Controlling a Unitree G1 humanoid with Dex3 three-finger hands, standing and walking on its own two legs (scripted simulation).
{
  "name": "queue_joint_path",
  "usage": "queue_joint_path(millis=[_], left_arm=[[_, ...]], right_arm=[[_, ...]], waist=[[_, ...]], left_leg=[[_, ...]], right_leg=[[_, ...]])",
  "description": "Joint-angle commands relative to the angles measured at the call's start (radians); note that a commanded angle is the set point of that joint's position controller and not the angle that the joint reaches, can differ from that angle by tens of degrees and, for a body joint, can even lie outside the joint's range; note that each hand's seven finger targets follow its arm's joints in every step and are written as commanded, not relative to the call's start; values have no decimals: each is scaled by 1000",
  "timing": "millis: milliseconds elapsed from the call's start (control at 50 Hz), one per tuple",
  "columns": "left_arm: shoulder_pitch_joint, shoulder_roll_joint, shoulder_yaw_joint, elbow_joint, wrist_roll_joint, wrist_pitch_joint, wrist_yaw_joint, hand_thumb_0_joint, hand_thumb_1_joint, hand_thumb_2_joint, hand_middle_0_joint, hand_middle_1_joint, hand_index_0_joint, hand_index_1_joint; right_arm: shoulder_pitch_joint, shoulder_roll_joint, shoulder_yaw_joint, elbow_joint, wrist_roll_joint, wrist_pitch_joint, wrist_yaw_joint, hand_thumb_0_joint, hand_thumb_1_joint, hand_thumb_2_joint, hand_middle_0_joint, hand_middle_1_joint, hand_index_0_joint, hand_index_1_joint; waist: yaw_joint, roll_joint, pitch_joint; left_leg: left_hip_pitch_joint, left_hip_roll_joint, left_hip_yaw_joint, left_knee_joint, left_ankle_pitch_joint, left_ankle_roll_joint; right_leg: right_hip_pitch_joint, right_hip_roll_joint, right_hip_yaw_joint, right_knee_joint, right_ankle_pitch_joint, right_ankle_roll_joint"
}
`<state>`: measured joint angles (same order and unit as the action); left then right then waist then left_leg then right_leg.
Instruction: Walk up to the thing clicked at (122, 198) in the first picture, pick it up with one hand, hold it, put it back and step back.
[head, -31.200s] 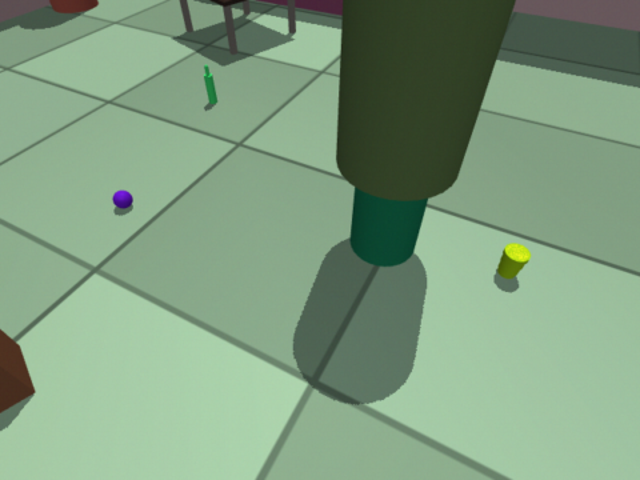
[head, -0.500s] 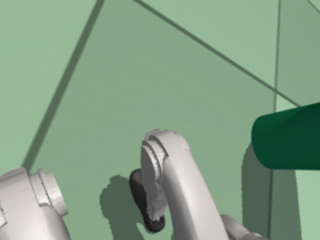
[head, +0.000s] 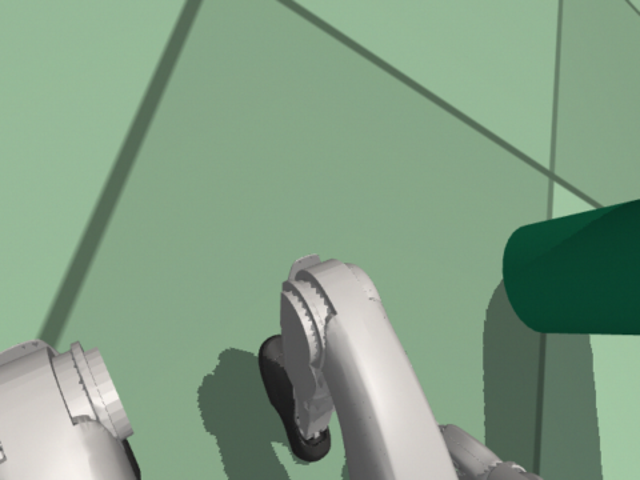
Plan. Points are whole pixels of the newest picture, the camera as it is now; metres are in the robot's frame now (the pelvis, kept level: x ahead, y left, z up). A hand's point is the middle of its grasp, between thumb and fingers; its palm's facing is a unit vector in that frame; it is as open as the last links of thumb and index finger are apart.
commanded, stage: close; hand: left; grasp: from above
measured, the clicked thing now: out of the picture +0.42 +0.35 -0.26
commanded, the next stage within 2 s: settle in 0.80 s
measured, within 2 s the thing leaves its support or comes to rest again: leaves its support in 1.20 s
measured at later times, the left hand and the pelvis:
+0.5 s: hand out of the picture +0.41 +0.32 -0.24, palm faces -0.42 -0.14 -0.90, open 10.1 cm; pelvis -0.01 +0.00 +0.00, yaw +0 degrees
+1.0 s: hand out of the picture +0.41 +0.32 -0.24, palm faces -0.43 -0.19 -0.88, open 8.7 cm; pelvis +0.00 +0.00 +0.00, yaw +0 degrees
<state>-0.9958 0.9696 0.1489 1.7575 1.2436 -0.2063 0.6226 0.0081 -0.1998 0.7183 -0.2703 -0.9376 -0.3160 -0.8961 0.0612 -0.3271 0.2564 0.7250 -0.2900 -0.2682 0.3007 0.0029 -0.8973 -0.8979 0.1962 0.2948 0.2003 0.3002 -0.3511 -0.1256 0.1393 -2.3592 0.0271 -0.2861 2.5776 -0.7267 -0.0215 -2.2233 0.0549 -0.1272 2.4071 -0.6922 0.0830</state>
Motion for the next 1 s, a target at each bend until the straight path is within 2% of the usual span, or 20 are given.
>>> queue_joint_path(millis=[0,60,140,180,220,300,340,360,380,420,500,580,700,740,800,840,880,920,940,980], left_arm=[[-219,154,-47,-104,-17,-46,-2,0,-92,656,-313,-917,-364,-863],[-201,138,-72,-85,-10,-69,-1,0,-50,702,-349,-935,-396,-885],[-199,149,-48,-113,13,-90,36,0,24,700,-404,-910,-451,-860],[-202,157,-46,-103,27,-93,62,0,45,684,-419,-899,-466,-849],[-201,188,-15,-123,51,-83,95,0,68,658,-426,-883,-477,-829],[-202,173,-35,-81,65,-50,126,0,138,615,-480,-837,-531,-783],[-198,196,-11,-71,59,-30,137,0,172,588,-497,-830,-554,-771],[-210,174,-37,-83,53,-21,136,0,186,587,-514,-815,-568,-758],[-206,199,-15,-73,45,-14,138,0,204,584,-533,-806,-586,-750],[-234,177,-34,-104,31,1,131,0,226,611,-556,-808,-604,-757],[-218,208,-1,-73,2,18,117,0,305,579,-627,-762,-673,-712],[-187,239,35,-55,1,14,88,0,332,563,-651,-750,-698,-700],[-193,214,4,-76,19,-10,41,0,414,587,-715,-763,-761,-714],[-193,197,-13,-62,19,-19,34,0,459,600,-751,-762,-796,-715],[-190,206,0,-89,16,-40,41,0,499,641,-786,-764,-826,-722],[-171,177,-18,-58,22,-44,45,0,508,617,-783,-773,-828,-725],[-204,194,-5,-91,26,-53,56,0,541,628,-802,-783,-850,-733],[-198,199,3,-93,22,-53,62,0,452,714,-798,-822,-842,-778],[-219,192,-13,-94,25,-53,61,0,453,716,-794,-827,-838,-783],[-204,200,-2,-89,27,-47,63,0,461,715,-800,-834,-845,-789]], right_arm=[[175,-319,-82,12,1,14,-22,0,-893,-899,199,300,200,300],[168,-316,-74,2,4,23,-27,0,-893,-899,199,300,199,300],[170,-310,-66,4,-4,31,-29,0,-891,-898,199,300,200,300],[148,-317,-65,-3,-4,33,-30,0,-890,-898,199,300,199,300],[155,-321,-68,-1,-7,35,-30,0,-889,-897,200,300,200,300],[139,-336,-81,2,-17,22,-27,0,-887,-897,200,300,200,300],[138,-342,-82,-10,-17,17,-29,0,-887,-897,200,300,200,300],[137,-335,-85,-7,-16,18,-29,0,-888,-897,200,300,200,300],[136,-341,-86,-20,-17,11,-27,0,-889,-897,200,300,199,300],[144,-340,-91,-15,-12,2,-25,0,-890,-898,199,300,199,300],[150,-344,-94,-17,2,-5,-29,0,-892,-898,199,300,199,300],[163,-337,-91,-10,1,-1,-26,0,-890,-898,199,300,199,300],[159,-340,-97,-10,-6,7,-26,0,-890,-898,199,300,199,300],[154,-325,-81,-11,-5,11,-24,0,-890,-898,199,300,199,300],[168,-332,-86,-3,-5,20,-29,0,-890,-898,199,300,199,300],[163,-336,-90,-8,-13,25,-29,0,-891,-898,199,300,199,300],[176,-323,-77,-5,-13,30,-28,0,-890,-897,199,300,199,300],[177,-327,-82,-1,-15,30,-31,0,-906,-900,200,300,200,300],[164,-331,-86,-2,-12,27,-32,0,-907,-900,200,300,200,300],[176,-327,-84,1,-16,29,-34,0,-909,-901,200,300,200,300]], waist=[[-46,478,-617],[-42,449,-604],[-28,497,-638],[-29,488,-599],[-18,503,-628],[-39,479,-548],[-36,458,-559],[-35,455,-560],[-39,439,-561],[-38,439,-583],[-29,428,-599],[-22,443,-606],[-28,486,-591],[-36,438,-566],[-21,474,-614],[-31,458,-603],[-33,470,-616],[-27,468,-632],[-33,486,-617],[-30,493,-619]], left_leg=[[484,21,133,-262,227,24],[471,21,132,-256,207,26],[527,22,125,-277,252,14],[491,25,128,-270,222,17],[501,23,133,-278,234,16],[468,23,133,-286,169,17],[461,22,136,-288,155,22],[448,25,140,-283,136,24],[444,23,141,-278,138,26],[451,24,139,-275,146,27],[443,26,136,-276,147,29],[451,23,138,-268,200,27],[470,17,142,-281,195,22],[441,16,142,-263,181,28],[472,17,140,-272,216,23],[468,20,135,-272,212,24],[470,18,135,-273,211,23],[480,20,138,-267,223,24],[482,19,136,-267,207,21],[480,18,140,-271,206,21]], right_leg=[[346,41,-144,-206,285,-90],[342,43,-148,-209,270,-89],[339,46,-164,-191,299,-95],[318,50,-159,-191,281,-95],[328,52,-157,-198,285,-97],[277,49,-158,-205,227,-96],[290,48,-149,-221,215,-95],[295,52,-134,-229,202,-95],[296,47,-136,-231,201,-92],[300,48,-132,-228,207,-92],[315,46,-126,-233,207,-91],[330,42,-132,-210,254,-92],[319,42,-139,-205,250,-96],[309,39,-140,-208,243,-90],[330,42,-138,-206,266,-94],[326,45,-143,-203,270,-93],[327,44,-148,-198,269,-93],[338,46,-143,-202,281,-92],[308,40,-146,-191,263,-95],[318,42,-143,-199,263,-94]])
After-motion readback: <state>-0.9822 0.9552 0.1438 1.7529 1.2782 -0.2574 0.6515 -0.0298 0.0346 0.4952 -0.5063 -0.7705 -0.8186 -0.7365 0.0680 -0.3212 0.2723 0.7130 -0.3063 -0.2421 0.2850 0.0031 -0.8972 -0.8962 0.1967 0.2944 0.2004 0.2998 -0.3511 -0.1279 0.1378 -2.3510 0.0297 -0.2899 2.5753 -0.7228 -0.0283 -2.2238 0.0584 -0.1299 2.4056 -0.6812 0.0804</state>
